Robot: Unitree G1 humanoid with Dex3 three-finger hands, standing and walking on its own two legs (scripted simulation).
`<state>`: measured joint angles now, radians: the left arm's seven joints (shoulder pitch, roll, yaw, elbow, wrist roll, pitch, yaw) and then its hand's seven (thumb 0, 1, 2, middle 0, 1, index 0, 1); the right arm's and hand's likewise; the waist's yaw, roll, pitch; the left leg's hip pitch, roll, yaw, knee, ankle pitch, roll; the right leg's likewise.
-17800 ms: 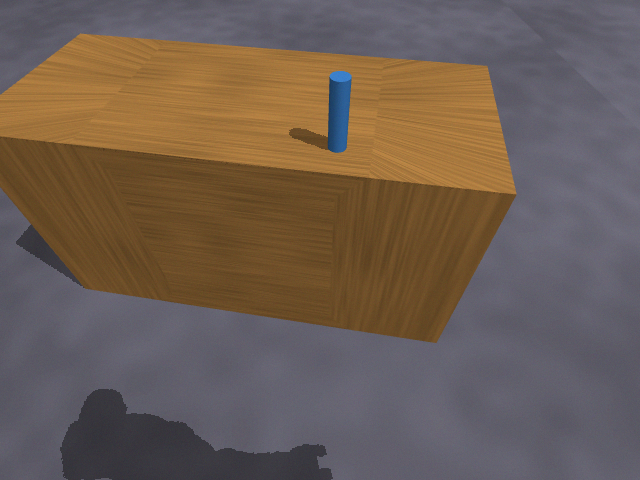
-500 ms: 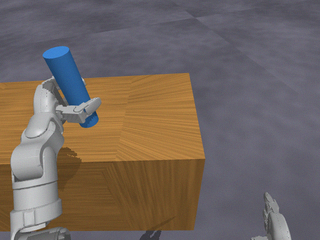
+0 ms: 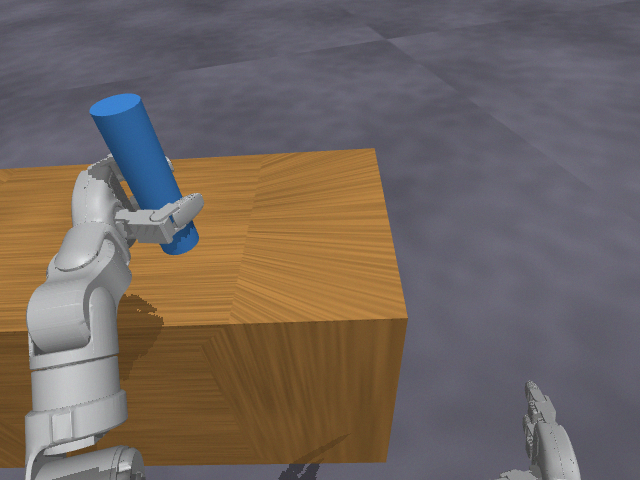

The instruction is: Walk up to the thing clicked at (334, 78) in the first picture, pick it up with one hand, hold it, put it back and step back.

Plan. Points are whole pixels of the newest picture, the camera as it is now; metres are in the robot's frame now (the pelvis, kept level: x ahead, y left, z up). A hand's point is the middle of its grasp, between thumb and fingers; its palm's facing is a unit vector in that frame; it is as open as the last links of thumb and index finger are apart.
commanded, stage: hold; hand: left
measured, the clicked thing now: (152, 183) +0.33 +0.18 +0.26
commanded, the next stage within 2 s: crouch in 1.22 s
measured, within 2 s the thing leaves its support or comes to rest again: neither
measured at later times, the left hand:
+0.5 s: hand (159, 210) +0.34 +0.18 +0.22, palm faces +0.22 -0.97 +0.03, open 7.9 cm
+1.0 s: hand (169, 210) +0.34 +0.17 +0.22, palm faces +0.21 -0.98 +0.03, open 7.9 cm
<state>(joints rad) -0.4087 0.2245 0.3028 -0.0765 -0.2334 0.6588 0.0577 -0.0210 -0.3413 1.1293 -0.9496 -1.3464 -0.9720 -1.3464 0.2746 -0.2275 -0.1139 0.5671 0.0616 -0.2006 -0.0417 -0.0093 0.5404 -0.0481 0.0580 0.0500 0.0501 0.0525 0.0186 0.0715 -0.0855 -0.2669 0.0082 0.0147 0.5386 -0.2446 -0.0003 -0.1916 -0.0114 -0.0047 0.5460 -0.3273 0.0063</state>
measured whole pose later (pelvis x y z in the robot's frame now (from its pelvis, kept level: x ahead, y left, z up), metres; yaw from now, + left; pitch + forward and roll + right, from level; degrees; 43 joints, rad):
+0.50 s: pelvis -0.01 +0.00 +0.00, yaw +0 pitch -2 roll +0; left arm -0.37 0.22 0.29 -0.08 -0.22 0.63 0.06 -0.02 -0.34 1.14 -0.95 -1.35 -0.97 -1.35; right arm 0.28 -0.22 -0.11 0.59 0.06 -0.21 -0.05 -0.01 0.54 -0.05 0.06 0.05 0.05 0.05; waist 0.02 0.07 -0.08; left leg -0.27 0.01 0.01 0.53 -0.23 0.00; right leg -0.20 -0.01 -0.01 0.54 -0.32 0.01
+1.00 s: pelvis -0.01 +0.00 +0.00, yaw +0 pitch -2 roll +0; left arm -0.37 0.20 0.28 -0.08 -0.21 0.60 0.06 -0.02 -0.35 1.15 -0.95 -1.36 -0.97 -1.36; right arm 0.27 -0.22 -0.11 0.60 0.05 -0.22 -0.06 -0.01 0.54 -0.05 0.06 0.05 0.05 0.05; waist 0.02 0.07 -0.07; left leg -0.27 0.01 0.01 0.53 -0.23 0.00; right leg -0.20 -0.01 -0.01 0.54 -0.32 0.00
